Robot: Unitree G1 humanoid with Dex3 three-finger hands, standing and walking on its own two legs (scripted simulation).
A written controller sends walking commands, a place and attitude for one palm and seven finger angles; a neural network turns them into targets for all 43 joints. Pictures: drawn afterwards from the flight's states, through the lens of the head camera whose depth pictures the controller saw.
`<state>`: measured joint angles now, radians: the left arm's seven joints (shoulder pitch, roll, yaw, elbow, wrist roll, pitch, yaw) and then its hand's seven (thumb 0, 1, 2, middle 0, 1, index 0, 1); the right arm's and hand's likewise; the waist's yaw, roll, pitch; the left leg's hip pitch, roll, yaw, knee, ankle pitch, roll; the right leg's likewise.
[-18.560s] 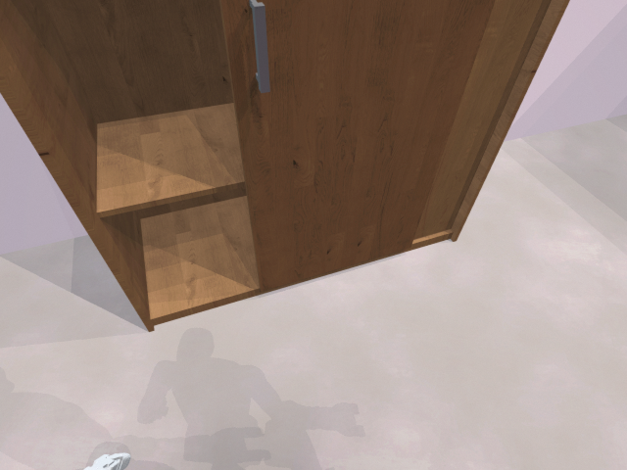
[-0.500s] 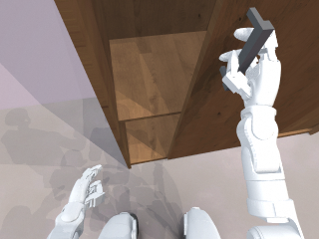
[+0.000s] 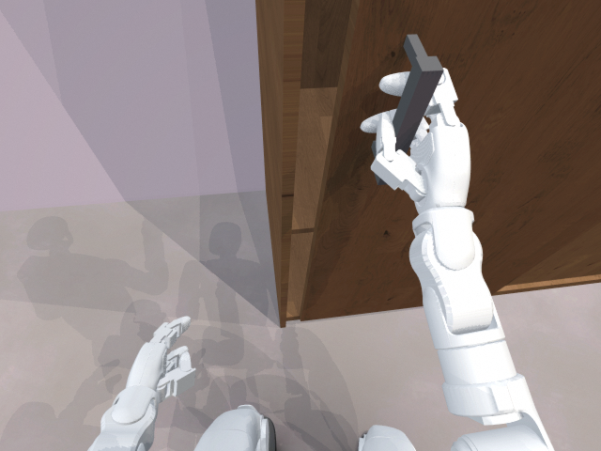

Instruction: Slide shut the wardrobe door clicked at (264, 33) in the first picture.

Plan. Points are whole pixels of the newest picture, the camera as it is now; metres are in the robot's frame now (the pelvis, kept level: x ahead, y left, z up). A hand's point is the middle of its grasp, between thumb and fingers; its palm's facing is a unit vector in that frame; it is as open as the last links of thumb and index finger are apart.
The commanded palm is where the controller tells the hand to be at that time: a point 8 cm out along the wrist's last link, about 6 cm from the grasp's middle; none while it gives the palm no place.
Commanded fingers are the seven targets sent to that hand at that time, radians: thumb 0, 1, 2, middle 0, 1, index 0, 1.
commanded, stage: step sideways, sliding the door along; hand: right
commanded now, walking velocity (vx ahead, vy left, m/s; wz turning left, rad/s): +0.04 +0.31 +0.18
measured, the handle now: (397, 118) +0.43 -0.09 +0.18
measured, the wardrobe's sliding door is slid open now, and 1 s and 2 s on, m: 0.04 0.00 0.00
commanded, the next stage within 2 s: stop walking and hold the door there in 0.42 s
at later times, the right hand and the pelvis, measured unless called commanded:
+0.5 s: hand (332, 155) +0.38 -0.02 +0.18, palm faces +0.12 +0.99 -0.02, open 6.0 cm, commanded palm +0.35 +0.00 +0.18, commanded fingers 0.00 -0.90 -0.90 0.45 1.40 0.45 1.40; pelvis -0.03 +0.10 +0.00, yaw +4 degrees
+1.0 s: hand (338, 155) +0.39 -0.03 +0.17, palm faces +0.27 +0.94 -0.19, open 5.9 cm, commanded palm +0.35 -0.07 +0.16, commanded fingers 0.00 -0.90 -0.90 0.45 1.40 0.45 1.40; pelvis -0.02 +0.17 +0.02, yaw +9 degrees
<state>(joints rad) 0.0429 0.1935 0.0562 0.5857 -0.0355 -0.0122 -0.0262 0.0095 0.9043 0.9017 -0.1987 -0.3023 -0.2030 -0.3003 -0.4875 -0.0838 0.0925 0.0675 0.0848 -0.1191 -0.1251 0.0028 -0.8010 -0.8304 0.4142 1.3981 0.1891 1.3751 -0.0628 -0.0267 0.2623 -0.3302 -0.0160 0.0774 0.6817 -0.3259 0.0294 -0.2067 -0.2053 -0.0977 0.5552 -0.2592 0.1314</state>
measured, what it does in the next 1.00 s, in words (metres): steps to the left: right foot, then left foot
